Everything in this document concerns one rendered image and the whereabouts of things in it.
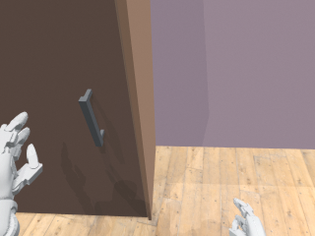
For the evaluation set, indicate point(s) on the wardrobe door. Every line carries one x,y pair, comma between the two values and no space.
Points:
51,53

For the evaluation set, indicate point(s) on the robot left forearm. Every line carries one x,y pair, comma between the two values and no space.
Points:
9,223

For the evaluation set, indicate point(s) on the handle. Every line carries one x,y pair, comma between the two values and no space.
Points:
89,115

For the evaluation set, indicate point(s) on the right robot hand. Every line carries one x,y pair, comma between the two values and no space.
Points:
251,225

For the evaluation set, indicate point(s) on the left robot hand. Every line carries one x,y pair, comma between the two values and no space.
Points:
11,141

